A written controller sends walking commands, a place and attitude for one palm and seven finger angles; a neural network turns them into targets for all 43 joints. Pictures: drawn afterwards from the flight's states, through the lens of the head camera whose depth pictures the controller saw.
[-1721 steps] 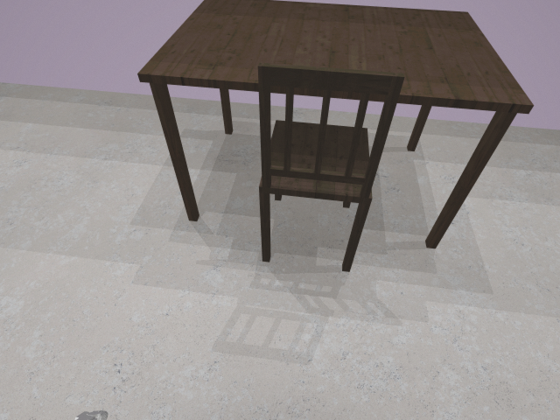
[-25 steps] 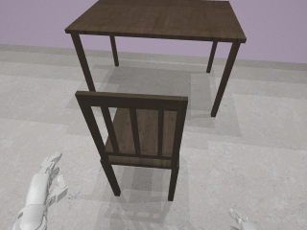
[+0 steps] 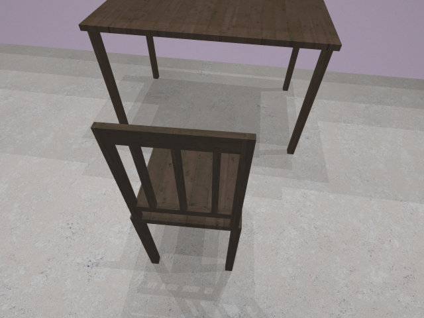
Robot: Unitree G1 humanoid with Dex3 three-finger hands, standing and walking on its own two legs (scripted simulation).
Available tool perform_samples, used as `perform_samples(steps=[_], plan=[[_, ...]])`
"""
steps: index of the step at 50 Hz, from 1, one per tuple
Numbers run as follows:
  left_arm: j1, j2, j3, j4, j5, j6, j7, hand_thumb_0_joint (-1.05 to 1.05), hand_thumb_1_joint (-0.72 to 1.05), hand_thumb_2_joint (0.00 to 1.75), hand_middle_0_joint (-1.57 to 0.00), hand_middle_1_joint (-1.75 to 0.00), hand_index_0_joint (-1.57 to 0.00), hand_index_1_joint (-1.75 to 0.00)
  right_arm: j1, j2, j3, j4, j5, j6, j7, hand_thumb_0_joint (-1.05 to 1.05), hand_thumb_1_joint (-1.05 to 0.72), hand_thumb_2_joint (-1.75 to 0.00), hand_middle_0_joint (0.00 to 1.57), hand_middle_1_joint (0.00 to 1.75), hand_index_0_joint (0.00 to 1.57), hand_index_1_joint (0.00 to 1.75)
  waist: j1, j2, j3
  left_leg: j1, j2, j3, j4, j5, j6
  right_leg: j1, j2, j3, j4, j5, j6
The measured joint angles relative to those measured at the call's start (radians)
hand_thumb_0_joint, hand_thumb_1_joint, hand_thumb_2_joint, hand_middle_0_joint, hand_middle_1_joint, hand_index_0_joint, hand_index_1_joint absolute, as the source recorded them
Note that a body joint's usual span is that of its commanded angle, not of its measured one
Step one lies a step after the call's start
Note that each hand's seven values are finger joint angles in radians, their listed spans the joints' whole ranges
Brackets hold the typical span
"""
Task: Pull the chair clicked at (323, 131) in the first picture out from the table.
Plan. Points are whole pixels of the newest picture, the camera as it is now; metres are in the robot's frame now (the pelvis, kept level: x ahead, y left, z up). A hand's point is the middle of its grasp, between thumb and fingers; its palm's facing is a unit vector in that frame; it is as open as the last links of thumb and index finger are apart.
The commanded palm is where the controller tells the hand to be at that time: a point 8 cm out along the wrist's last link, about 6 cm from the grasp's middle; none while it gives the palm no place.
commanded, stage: let the arm hang, fingers relaxed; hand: left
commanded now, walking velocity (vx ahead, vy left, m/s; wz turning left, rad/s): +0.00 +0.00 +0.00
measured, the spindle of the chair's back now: (180, 182) +0.46 +0.12 -0.10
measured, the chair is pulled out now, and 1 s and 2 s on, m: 0.62 0.62 0.62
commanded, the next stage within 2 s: look to check the result in 0.48 s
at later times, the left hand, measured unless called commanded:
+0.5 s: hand out of the picture -0.01 +0.15 -0.17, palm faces +0.04 -0.98 -0.18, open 7.3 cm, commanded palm none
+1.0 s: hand out of the picture +0.00 +0.15 -0.17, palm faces +0.04 -0.98 -0.19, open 7.4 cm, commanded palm none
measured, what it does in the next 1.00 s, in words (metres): stands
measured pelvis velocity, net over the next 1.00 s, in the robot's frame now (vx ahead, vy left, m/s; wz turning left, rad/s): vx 0.00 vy -0.02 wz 0.00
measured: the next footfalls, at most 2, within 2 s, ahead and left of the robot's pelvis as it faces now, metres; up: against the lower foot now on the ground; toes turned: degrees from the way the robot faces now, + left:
none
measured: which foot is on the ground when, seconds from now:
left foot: down 0.00-1.00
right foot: down 0.00-1.00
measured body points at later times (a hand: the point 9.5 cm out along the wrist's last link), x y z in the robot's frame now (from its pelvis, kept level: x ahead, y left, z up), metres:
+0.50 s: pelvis +0.00 -0.01 +0.00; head +0.01 -0.02 +0.45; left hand -0.01 +0.20 -0.16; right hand -0.02 -0.22 -0.16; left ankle +0.00 +0.12 -0.74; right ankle +0.02 -0.12 -0.74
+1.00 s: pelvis +0.00 -0.02 +0.00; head +0.02 -0.02 +0.45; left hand +0.00 +0.20 -0.16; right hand -0.02 -0.22 -0.16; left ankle +0.00 +0.12 -0.74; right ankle +0.02 -0.12 -0.74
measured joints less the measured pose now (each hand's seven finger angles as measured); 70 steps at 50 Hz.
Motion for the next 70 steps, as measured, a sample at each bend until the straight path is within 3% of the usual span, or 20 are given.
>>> perform_samples(steps=[13, 70], plan=[[-0.004, -0.080, -0.014, 0.022, 0.004, -0.012, 0.008, 0.01, 0.91, 0.90, -0.20, -0.30, -0.20, -0.30, -0.024, 0.041, 0.004, 0.031, -0.001, -0.004, -0.003, 0.01, -0.92, -0.90, 0.20, 0.30, 0.20, 0.30, 0.006, 0.004, -0.019, 0.009, 0.007, 0.004, -0.002, -0.003, -0.010, -0.002, 0.006, 0.004, 0.018, -0.012, -0.010], [-0.023, -0.074, 0.002, 0.027, -0.001, -0.019, 0.009, 0.01, 0.91, 0.90, -0.20, -0.30, -0.20, -0.30, -0.041, 0.047, -0.003, 0.039, 0.003, -0.009, -0.018, 0.01, -0.92, -0.90, 0.20, 0.30, 0.20, 0.30, 0.005, -0.005, 0.012, 0.020, 0.016, -0.008, -0.012, -0.005, -0.020, 0.012, 0.016, -0.008, 0.007, -0.017, -0.020]])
